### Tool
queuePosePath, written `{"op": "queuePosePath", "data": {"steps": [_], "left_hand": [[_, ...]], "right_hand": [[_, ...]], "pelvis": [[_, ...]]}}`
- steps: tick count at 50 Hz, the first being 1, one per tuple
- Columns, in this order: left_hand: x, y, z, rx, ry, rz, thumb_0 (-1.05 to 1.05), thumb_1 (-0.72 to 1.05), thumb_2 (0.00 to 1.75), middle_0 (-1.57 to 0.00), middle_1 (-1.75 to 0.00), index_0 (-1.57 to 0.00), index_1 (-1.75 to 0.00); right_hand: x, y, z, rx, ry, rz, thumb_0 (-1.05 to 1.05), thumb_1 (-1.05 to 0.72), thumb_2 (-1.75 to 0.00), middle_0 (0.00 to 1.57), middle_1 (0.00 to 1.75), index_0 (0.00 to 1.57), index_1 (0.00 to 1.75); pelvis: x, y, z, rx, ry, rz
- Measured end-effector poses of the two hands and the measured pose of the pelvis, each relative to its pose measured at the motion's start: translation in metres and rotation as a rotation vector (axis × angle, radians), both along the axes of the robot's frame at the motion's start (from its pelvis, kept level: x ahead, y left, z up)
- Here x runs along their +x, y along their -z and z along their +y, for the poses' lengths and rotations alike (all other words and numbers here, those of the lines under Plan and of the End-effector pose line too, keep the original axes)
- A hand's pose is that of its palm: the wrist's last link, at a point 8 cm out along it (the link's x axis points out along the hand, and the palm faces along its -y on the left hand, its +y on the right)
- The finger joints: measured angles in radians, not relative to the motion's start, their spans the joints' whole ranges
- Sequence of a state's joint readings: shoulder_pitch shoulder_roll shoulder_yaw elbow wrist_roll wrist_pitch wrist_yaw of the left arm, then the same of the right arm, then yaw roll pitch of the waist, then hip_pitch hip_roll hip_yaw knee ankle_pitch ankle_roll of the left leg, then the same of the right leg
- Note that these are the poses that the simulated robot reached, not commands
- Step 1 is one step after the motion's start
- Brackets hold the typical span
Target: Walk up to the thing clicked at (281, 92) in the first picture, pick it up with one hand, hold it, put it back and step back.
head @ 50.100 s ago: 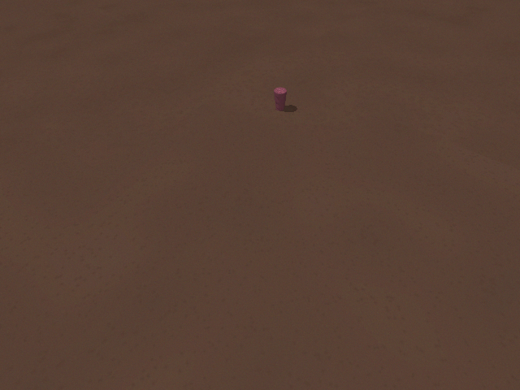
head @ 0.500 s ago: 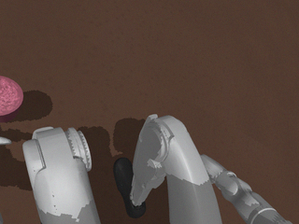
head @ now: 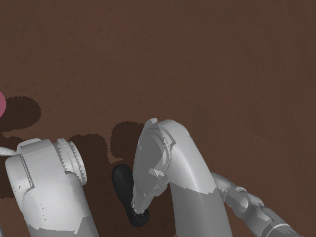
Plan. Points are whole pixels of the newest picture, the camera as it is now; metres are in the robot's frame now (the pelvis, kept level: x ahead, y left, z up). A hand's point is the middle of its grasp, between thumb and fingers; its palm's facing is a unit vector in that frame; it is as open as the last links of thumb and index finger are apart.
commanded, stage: close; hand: left
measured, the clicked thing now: out of the picture +0.42 +0.28 -0.21
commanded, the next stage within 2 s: settle in 0.76 s
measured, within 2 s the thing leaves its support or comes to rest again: leaves its support in 1.06 s
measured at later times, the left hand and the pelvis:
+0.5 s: hand out of the picture +0.41 +0.28 -0.18, palm faces +0.26 -0.97 +0.03, open 12.6 cm; pelvis +0.00 +0.00 +0.00, yaw +0 degrees
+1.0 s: hand out of the picture +0.42 +0.27 -0.18, palm faces +0.26 -0.97 +0.02, open 11.3 cm; pelvis +0.00 +0.00 +0.01, yaw +0 degrees
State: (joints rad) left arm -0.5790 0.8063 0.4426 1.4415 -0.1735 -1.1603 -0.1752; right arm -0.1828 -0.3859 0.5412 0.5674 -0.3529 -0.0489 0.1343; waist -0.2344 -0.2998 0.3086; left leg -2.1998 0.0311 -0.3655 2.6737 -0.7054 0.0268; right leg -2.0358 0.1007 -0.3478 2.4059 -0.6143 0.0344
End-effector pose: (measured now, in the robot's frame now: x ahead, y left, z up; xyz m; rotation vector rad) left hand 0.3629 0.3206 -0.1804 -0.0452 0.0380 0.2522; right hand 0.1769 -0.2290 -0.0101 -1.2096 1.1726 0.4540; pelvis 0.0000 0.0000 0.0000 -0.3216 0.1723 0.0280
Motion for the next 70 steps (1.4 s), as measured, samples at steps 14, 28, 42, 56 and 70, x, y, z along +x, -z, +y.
{"op": "queuePosePath", "data": {"steps": [14,28,42,56,70], "left_hand": [[0.004,0.0,0.002,0.006,-0.005,-0.003,-0.02,-0.22,0.26,-0.2,-0.19,-0.19,-0.2],[0.01,-0.003,0.003,0.017,-0.003,0.002,-0.01,0.07,0.45,-0.4,-0.36,-0.37,-0.37],[0.021,-0.005,0.002,0.023,-0.028,0.003,0.01,-0.09,0.58,-0.65,-0.67,-0.53,-0.67],[0.014,-0.016,0.001,0.03,-0.012,-0.018,0.03,-0.37,0.88,-0.7,-0.94,-0.57,-0.93],[0.009,-0.084,0.024,0.071,-0.004,-0.068,0.03,-0.48,1.02,-0.71,-1.0,-0.57,-1.0]], "right_hand": [[0.008,0.002,0.002,-0.009,-0.01,0.015,0.0,-0.87,-0.9,0.21,0.3,0.21,0.3],[0.012,-0.003,0.007,-0.015,-0.012,0.007,0.0,-0.86,-0.9,0.21,0.3,0.21,0.3],[0.001,0.0,0.002,-0.019,0.028,0.028,0.0,-0.87,-0.9,0.21,0.3,0.21,0.3],[0.0,0.004,-0.004,0.002,0.07,0.03,0.0,-0.89,-0.9,0.21,0.3,0.21,0.3],[0.024,0.005,0.001,0.123,0.163,-0.07,0.0,-0.89,-0.9,0.21,0.3,0.21,0.3]], "pelvis": [[0.003,-0.002,0.002,-0.009,0.0,0.01],[0.002,-0.005,0.003,-0.016,0.002,0.015],[0.002,-0.005,0.003,-0.013,0.005,0.022],[0.003,-0.007,-0.001,0.001,0.0,0.038],[0.008,-0.02,-0.002,0.027,-0.024,0.128]]}}
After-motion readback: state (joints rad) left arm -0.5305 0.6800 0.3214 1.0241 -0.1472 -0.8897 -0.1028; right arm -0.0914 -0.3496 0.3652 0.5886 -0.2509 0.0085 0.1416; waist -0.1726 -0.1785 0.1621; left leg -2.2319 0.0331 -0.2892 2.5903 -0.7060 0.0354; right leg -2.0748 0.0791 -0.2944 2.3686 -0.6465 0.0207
